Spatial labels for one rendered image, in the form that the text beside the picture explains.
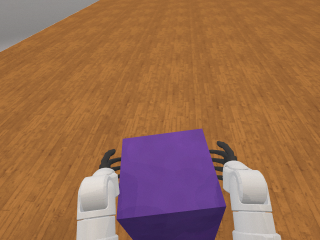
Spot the carton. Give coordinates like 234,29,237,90
116,128,227,240

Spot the left robot hand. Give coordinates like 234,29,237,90
99,149,121,185

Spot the robot right forearm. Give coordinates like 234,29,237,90
222,160,282,240

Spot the robot left forearm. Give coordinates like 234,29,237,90
76,168,120,240

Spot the right robot hand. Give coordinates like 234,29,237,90
209,141,237,181

